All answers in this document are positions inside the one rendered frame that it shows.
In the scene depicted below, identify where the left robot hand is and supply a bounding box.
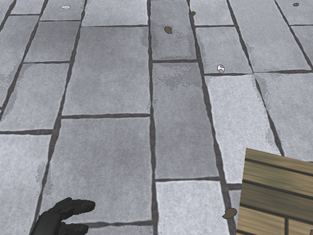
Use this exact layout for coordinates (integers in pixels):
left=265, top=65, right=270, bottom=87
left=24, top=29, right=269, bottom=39
left=30, top=197, right=96, bottom=235

